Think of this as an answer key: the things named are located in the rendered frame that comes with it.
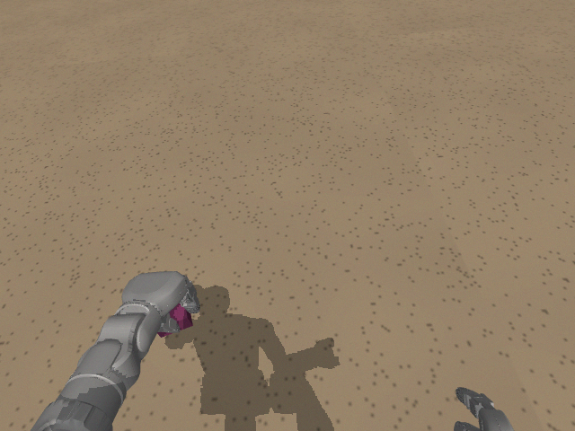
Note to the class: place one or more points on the right robot hand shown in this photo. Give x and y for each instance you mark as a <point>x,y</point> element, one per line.
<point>482,408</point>

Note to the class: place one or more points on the left robot hand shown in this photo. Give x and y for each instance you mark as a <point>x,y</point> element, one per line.
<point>163,290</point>

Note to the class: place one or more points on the left robot arm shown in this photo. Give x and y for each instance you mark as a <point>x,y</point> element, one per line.
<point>97,388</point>

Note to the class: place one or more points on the small box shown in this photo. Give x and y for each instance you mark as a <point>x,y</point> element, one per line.
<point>182,317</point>

